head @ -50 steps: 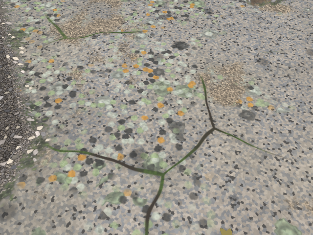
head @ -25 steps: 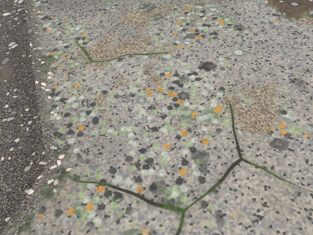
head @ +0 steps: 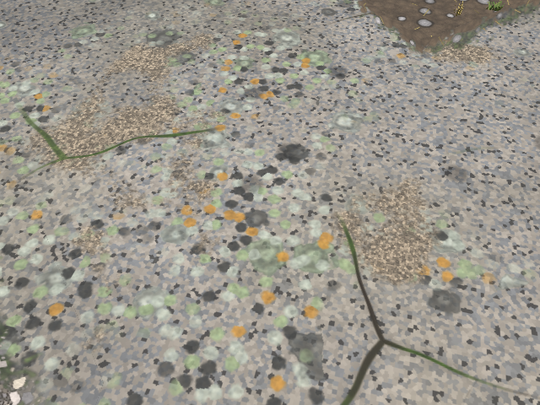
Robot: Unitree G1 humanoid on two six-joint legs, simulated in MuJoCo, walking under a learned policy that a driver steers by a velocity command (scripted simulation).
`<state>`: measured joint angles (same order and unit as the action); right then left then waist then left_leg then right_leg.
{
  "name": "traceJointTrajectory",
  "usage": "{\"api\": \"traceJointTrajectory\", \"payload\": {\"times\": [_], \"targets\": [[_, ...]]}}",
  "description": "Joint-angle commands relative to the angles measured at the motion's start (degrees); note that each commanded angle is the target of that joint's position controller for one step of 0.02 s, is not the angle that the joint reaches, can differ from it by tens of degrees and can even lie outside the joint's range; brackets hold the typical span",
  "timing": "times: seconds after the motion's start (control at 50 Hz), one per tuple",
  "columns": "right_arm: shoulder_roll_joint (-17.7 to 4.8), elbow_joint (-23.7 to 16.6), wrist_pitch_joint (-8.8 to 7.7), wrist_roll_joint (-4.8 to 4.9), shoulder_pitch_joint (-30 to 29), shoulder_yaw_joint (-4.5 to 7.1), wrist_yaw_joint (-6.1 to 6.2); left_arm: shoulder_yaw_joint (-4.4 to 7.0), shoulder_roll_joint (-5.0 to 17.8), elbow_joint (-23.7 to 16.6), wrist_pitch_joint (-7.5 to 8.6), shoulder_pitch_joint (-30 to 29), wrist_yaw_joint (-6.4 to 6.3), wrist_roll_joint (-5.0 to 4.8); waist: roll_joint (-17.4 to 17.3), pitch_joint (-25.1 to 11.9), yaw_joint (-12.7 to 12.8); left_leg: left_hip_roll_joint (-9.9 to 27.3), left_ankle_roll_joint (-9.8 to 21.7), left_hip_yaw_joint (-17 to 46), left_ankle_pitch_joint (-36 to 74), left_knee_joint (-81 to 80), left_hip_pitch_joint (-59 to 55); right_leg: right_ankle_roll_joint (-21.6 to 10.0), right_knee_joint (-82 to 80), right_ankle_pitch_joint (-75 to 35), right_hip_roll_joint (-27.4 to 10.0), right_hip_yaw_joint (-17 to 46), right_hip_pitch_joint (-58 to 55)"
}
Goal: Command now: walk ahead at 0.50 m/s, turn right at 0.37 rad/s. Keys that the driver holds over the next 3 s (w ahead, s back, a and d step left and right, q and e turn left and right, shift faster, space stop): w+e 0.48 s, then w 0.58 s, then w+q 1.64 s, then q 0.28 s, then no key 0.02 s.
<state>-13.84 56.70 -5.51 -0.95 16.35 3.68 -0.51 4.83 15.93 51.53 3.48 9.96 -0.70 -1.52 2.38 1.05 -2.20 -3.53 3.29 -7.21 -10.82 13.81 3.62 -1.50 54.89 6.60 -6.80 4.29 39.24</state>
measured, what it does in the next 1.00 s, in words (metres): walks ahead, turning right: right foot, then left foot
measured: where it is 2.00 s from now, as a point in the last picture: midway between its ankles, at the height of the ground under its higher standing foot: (345, 200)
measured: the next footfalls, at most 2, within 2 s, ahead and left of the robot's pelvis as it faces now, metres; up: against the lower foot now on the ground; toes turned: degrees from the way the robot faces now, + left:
right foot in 0.24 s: +0.31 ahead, -0.15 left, +0.00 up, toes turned -11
left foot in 0.74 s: +0.65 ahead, -0.03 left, +0.00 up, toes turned -21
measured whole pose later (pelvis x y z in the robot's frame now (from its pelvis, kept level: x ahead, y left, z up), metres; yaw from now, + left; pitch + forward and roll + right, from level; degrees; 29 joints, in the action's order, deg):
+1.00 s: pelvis +0.59 -0.09 +0.00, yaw -22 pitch +1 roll +1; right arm -14.5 52.4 -5.6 0.0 17.8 2.6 -1.4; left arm 3.9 16.5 43.0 3.7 11.9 -0.5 -0.4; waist 2.3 1.2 -2.8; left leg -3.6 3.4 -1.6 -9.9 17.1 8.7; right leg -0.6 55.1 13.2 -5.5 2.6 35.0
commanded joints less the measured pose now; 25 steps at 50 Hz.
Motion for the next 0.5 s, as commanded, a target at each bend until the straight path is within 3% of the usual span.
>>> {"api": "traceJointTrajectory", "payload": {"times": [0.02, 0.1, 0.16, 0.2, 0.22, 0.24, 0.26, 0.28, 0.3, 0.32, 0.34, 0.36, 0.38, 0.42, 0.46, 0.5], "targets": [[-8.0, -3.9, -1.16, 0.07, -5.0, 1.23, 0.90, -0.12, 1.3, -3.2, 0.25, -1.0, 1.03, 0.39, -5.0, 3.0, 1.7, 15.4, 6.8, 3.8, 14.6, -9.0, 5.5, -0.1, -9.3, -10.5, -0.4, -0.5, -2.2], [-9.4, -2.1, -0.29, 0.97, 0.2, 1.46, 1.46, -1.16, 0.4, -7.0, 0.18, -9.2, 2.49, 0.44, -3.1, 5.1, -1.4, 17.3, 6.0, 0.3, 16.9, -7.9, -2.0, -1.2, -17.3, -12.3, 0.7, -3.8, -0.6], [-10.8, -1.6, 1.33, 1.50, 1.5, 1.93, 1.65, -0.99, 1.5, -10.0, -0.03, -11.7, 3.78, 0.31, -3.9, 4.7, -1.0, 19.5, 4.7, -1.7, 28.0, -2.1, -9.8, -2.9, -19.8, -5.0, 2.4, -6.3, 0.4], [-12.6, -2.4, 2.34, 1.60, 0.5, 2.46, 2.14, 0.06, 3.8, -10.8, -0.35, -8.7, 4.35, 0.32, -6.5, 1.0, 1.7, 19.7, 3.4, -3.4, 47.3, 6.4, -11.9, -4.9, -19.4, 1.2, 6.1, -10.0, -6.6], [-13.1, -2.9, 2.96, 1.49, -0.2, 2.60, 2.42, 1.19, 5.7, -9.8, -0.54, -2.8, 4.39, 0.20, -7.3, -2.4, 5.0, 19.0, 2.6, -4.3, 54.1, 15.1, -10.8, -6.3, -19.6, 3.2, 8.5, -11.3, -14.3], [-12.7, -3.6, 3.26, 1.55, -1.0, 2.32, 2.67, 3.05, 8.9, -7.6, -0.67, 6.7, 3.84, -0.01, -6.1, -7.2, 10.0, 16.8, 0.7, -5.4, 51.4, 27.9, -4.7, -8.6, -23.2, 0.3, 10.3, -10.4, -28.3], [-10.2, -5.1, 2.62, 0.16, 0.3, 1.31, 2.60, 4.84, 14.7, -6.1, -1.32, 14.9, 2.38, -0.03, 3.3, -13.5, 11.6, 13.2, -1.8, -5.9, 27.7, 47.2, 10.8, -12.7, -23.8, -0.3, -0.1, 6.4, -46.2], [-3.0, -7.6, 0.44, 0.04, 3.8, -0.98, 1.23, 4.67, 16.8, -7.8, -0.84, 11.9, 2.46, -0.35, 13.8, -20.0, 5.6, -0.3, -4.8, 3.1, -20.4, 66.3, 34.1, -24.4, -34.3, 10.3, -12.8, 40.5, -62.6], [-8.7, -8.5, -2.19, 2.18, -2.7, 0.25, 0.12, 3.16, 12.0, -8.1, -0.50, 13.1, 2.56, 0.41, 6.4, -20.5, 9.3, 2.7, -2.8, 13.3, -20.0, 68.7, 40.2, -21.8, -38.5, 11.7, -12.2, 40.7, -62.9], [-9.8, -10.0, -3.36, 3.81, -6.9, 0.51, -0.30, 2.51, 9.4, -8.4, 0.06, 10.8, 2.35, 0.86, 3.8, -13.3, 8.9, 5.3, -1.2, 12.7, -15.7, 66.3, 42.6, -19.2, -38.4, 8.3, -10.1, 31.7, -56.9], [-8.9, -9.8, -3.69, 3.21, -7.6, 0.41, 0.04, 2.11, 8.2, -9.0, 0.60, 6.9, 2.44, 0.86, -2.8, -7.8, 5.9, 8.0, -1.1, 12.5, -11.6, 60.1, 40.1, -17.3, -39.0, 1.7, -7.5, 24.8, -47.3], [-9.6, -9.2, -3.21, 1.88, -7.5, 1.03, 0.49, 1.56, 6.3, -9.9, 0.85, 3.5, 2.27, 1.00, -3.5, -5.6, 3.9, 9.8, -1.6, 12.3, -9.6, 54.7, 36.1, -16.0, -39.7, -3.6, -5.6, 20.0, -40.4], [-9.6, -9.0, -2.35, 1.44, -6.4, 1.28, 0.49, 1.20, 5.8, -10.7, 0.90, 1.9, 2.03, 1.52, -2.5, -4.4, 2.2, 10.6, -2.2, 12.6, -8.4, 52.6, 32.4, -15.8, -40.9, -6.4, -4.3, 18.1, -35.5], [-8.3, -9.5, -0.95, 0.62, -6.0, 1.33, 0.63, 1.34, 6.9, -11.0, 0.99, 2.1, 1.51, 1.10, -2.0, -3.2, 1.0, 10.5, -4.3, 11.6, -6.9, 47.3, 30.3, -16.0, -42.6, -9.5, -3.2, 15.6, -30.3], [-7.3, -11.0, -0.29, 0.04, -9.7, 1.04, 0.97, 1.82, 8.7, -10.8, 1.03, 3.8, 0.66, 0.88, -1.5, -1.5, 1.6, 9.7, -6.3, 10.6, -1.2, 39.9, 31.3, -15.7, -43.6, -10.6, -1.8, 12.7, -27.2], [-6.3, -12.2, -0.30, 0.02, -13.8, 0.59, 0.86, 1.93, 9.1, -10.6, 0.79, 5.1, 0.04, 0.79, -0.3, -0.6, 3.0, 8.4, -7.1, 10.0, 7.6, 30.3, 30.1, -13.7, -43.6, -8.3, 0.5, 9.6, -25.5]]}}
Over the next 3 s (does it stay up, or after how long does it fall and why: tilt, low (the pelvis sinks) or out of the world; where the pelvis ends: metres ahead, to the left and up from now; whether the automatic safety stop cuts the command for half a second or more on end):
stays up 1.58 -0.05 -0.01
